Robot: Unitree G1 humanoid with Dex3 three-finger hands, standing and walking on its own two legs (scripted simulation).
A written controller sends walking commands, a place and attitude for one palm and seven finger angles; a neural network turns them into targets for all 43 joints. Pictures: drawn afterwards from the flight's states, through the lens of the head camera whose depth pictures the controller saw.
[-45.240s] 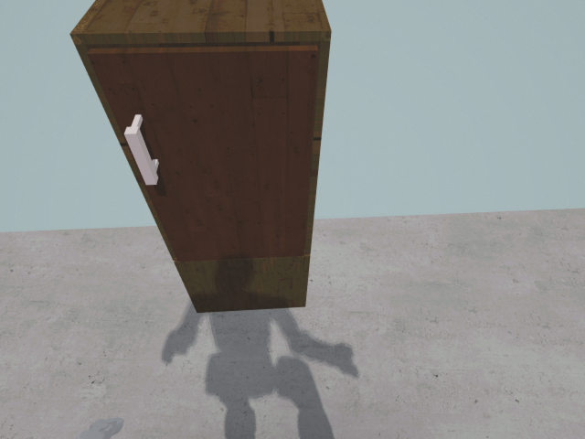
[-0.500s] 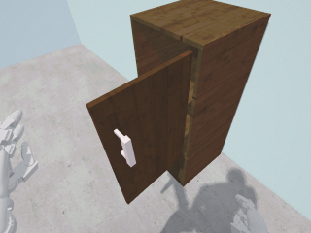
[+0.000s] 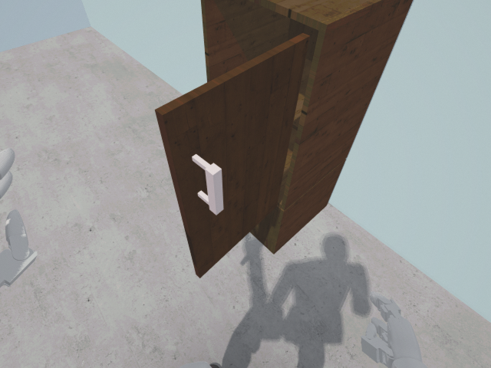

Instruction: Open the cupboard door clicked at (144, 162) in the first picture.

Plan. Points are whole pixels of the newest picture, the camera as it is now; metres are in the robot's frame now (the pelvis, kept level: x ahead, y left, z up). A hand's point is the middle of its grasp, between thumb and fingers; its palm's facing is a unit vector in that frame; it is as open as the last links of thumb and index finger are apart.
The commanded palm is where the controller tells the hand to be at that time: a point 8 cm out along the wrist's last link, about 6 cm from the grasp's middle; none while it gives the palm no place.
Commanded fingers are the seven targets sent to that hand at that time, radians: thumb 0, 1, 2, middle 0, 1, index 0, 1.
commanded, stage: step back with the hand held close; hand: left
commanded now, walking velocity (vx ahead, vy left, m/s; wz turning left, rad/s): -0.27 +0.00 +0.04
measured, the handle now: (207, 185) +0.42 +0.10 +0.04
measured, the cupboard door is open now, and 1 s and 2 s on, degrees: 93 93 93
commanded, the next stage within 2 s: stop stepping back and stand still in 0.30 s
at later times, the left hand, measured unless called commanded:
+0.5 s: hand out of the picture +0.09 +0.25 +0.18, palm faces +0.43 -0.79 -0.44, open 7.4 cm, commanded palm +0.02 +0.29 +0.18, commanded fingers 0.00 0.90 0.90 -0.20 -0.30 -0.20 -0.30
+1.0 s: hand out of the picture +0.03 +0.23 +0.16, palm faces +0.38 -0.83 -0.41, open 7.4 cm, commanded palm -0.03 +0.28 +0.18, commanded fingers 0.00 0.90 0.90 -0.20 -0.30 -0.20 -0.30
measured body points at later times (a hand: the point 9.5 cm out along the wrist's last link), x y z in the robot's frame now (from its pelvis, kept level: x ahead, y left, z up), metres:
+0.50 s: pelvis -0.12 -0.01 +0.00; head -0.09 +0.02 +0.45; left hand +0.06 +0.29 +0.20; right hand +0.05 -0.23 -0.07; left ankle -0.01 +0.09 -0.73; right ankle -0.16 -0.13 -0.69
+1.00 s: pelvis -0.18 -0.02 +0.00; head -0.19 -0.01 +0.45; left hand +0.01 +0.27 +0.18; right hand -0.03 -0.28 -0.07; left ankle -0.13 +0.09 -0.73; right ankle -0.23 -0.12 -0.73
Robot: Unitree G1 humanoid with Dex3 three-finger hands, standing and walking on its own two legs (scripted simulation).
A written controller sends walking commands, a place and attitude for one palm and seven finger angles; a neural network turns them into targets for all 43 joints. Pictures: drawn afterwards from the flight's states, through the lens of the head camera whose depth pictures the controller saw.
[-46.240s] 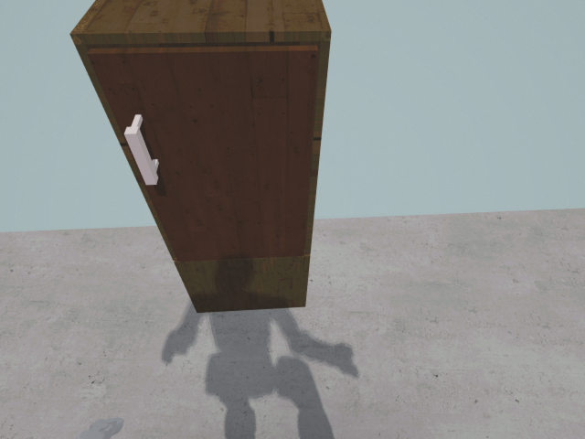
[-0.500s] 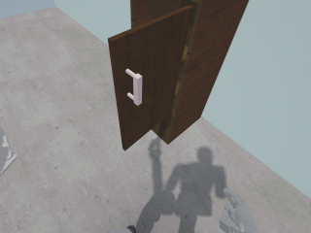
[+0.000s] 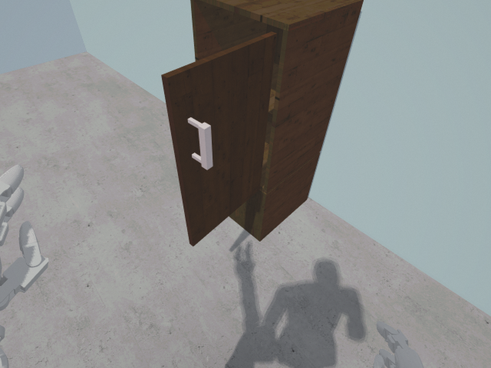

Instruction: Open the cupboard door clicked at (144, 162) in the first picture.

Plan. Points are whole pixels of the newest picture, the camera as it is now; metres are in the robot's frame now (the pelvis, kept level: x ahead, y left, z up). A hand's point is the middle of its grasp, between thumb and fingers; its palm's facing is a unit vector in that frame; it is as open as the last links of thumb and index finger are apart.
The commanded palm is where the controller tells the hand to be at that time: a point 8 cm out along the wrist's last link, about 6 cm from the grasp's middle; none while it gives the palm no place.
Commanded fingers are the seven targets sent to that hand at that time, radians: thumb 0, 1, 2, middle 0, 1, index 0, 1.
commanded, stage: stop stepping back and stand still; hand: left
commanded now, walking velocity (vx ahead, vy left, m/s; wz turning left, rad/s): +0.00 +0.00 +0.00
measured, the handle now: (200, 143) +0.59 +0.13 +0.04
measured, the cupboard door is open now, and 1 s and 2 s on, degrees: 93 93 93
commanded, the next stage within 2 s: let the arm hang, fingers relaxed in 0.42 s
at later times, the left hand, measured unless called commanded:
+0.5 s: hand (11, 285) +0.18 +0.27 +0.16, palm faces +0.41 -0.80 -0.44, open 7.4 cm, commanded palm none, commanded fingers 0.00 0.90 0.90 -0.20 -0.30 -0.20 -0.30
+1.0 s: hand out of the picture -0.07 +0.19 -0.17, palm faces +0.07 -0.98 -0.19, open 7.1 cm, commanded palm none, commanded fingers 0.00 0.90 0.90 -0.20 -0.30 -0.20 -0.30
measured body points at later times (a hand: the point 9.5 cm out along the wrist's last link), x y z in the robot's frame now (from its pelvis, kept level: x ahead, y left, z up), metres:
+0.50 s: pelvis -0.02 +0.01 +0.01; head -0.01 +0.02 +0.46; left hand +0.15 +0.31 +0.18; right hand +0.14 -0.22 -0.08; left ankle +0.04 +0.11 -0.73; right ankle -0.05 -0.10 -0.73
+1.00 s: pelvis -0.02 +0.01 +0.00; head +0.00 +0.02 +0.45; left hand -0.07 +0.24 -0.16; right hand -0.02 -0.23 -0.15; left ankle +0.04 +0.11 -0.73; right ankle -0.05 -0.10 -0.73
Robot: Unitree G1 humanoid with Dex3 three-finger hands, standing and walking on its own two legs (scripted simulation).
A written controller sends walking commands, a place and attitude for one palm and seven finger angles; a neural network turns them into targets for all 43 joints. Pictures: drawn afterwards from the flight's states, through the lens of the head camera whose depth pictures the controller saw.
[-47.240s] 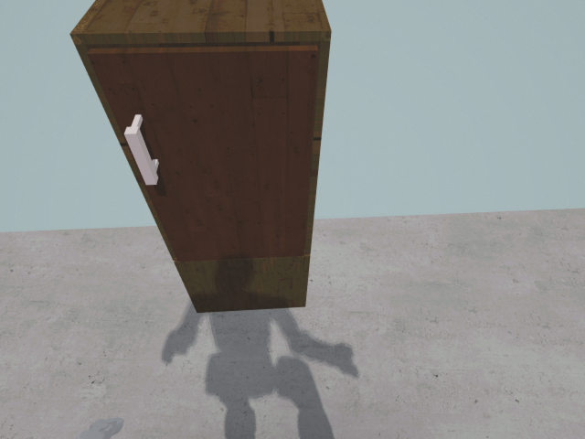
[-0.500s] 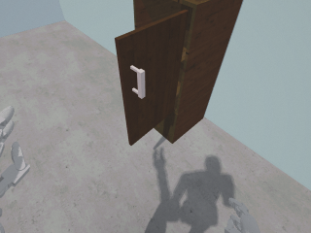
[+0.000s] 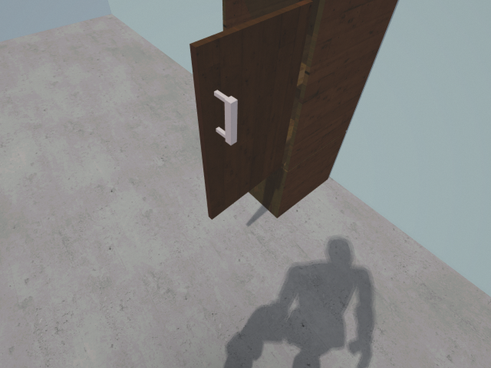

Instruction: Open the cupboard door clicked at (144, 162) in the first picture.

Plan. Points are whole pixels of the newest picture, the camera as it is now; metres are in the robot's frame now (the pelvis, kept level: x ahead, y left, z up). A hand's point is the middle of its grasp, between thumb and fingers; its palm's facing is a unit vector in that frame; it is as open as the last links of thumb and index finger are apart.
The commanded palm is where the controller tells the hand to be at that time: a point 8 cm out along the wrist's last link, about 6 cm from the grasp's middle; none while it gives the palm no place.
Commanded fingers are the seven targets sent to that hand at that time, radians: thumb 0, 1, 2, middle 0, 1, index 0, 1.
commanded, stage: let the arm hang, fingers relaxed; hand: left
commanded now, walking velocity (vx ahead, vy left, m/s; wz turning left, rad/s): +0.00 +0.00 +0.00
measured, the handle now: (225, 117) +0.62 +0.09 +0.04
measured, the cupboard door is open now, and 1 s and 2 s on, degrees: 93 93 93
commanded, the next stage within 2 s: look to check the result in 0.62 s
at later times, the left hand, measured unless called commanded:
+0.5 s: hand out of the picture +0.01 +0.13 -0.17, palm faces +0.01 -0.99 -0.15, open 7.3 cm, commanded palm none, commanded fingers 0.00 0.90 0.90 -0.20 -0.30 -0.20 -0.30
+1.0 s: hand out of the picture +0.01 +0.14 -0.17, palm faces +0.03 -0.98 -0.20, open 7.3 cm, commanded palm none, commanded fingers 0.00 0.90 0.90 -0.20 -0.30 -0.20 -0.30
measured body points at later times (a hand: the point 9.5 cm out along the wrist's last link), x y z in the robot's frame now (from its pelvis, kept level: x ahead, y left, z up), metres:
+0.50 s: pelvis +0.02 -0.01 +0.00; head +0.02 -0.02 +0.45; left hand +0.01 +0.19 -0.16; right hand -0.01 -0.22 -0.17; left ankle +0.07 +0.10 -0.74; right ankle -0.04 -0.11 -0.74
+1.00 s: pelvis +0.04 -0.02 +0.00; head +0.05 -0.04 +0.45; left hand +0.01 +0.19 -0.15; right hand +0.03 -0.24 -0.16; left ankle +0.07 +0.10 -0.74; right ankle -0.03 -0.11 -0.74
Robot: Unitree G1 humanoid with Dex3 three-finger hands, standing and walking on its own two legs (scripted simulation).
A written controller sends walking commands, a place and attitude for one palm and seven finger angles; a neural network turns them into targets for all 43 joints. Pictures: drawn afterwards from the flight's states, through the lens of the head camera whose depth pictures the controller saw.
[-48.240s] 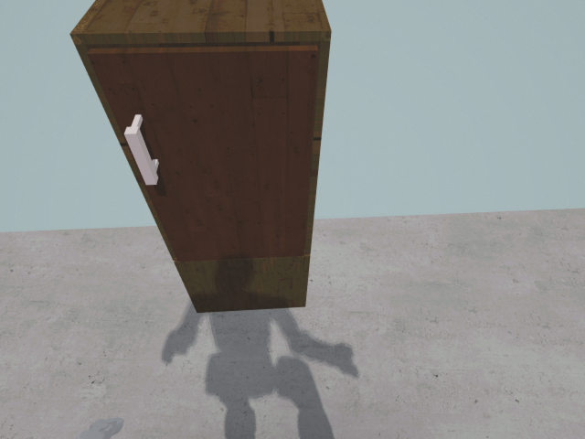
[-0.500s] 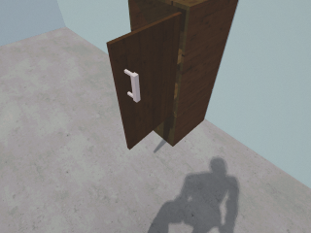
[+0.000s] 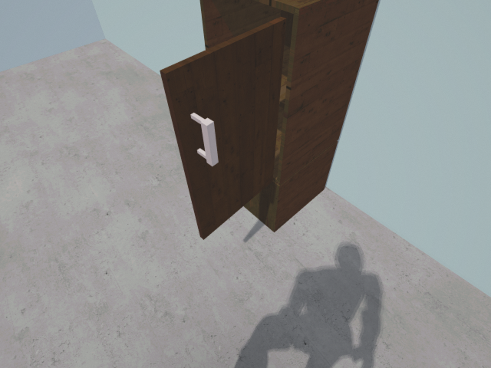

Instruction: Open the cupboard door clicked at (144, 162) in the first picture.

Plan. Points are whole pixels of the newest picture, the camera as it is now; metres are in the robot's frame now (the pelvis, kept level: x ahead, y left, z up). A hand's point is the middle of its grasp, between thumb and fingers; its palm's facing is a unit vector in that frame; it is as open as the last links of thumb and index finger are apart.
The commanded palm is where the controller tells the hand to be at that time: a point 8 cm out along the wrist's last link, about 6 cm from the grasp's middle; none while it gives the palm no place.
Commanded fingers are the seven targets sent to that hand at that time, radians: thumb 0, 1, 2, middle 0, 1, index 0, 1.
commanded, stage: look to check the result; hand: left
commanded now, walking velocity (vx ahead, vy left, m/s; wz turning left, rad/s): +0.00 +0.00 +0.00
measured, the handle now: (204, 139) +0.58 +0.13 +0.03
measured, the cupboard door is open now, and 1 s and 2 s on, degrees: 93 93 93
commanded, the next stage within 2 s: stand and wait in 0.18 s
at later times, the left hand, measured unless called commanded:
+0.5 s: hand out of the picture -0.02 +0.16 -0.17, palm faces +0.04 -0.98 -0.19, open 7.3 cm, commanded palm none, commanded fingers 0.00 0.90 0.90 -0.20 -0.30 -0.20 -0.30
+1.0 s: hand out of the picture -0.01 +0.16 -0.17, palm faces +0.04 -0.98 -0.19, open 7.3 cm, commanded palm none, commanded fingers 0.00 0.90 0.90 -0.20 -0.30 -0.20 -0.30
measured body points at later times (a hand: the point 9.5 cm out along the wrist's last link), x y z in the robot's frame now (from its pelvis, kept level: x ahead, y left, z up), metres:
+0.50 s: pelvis +0.00 -0.01 +0.00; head +0.02 -0.02 +0.45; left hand -0.02 +0.21 -0.16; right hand +0.00 -0.22 -0.17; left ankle +0.03 +0.12 -0.74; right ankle -0.07 -0.08 -0.74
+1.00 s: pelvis +0.01 -0.01 +0.00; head +0.02 -0.02 +0.45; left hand -0.02 +0.21 -0.16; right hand +0.00 -0.23 -0.17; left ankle +0.03 +0.12 -0.74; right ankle -0.07 -0.08 -0.74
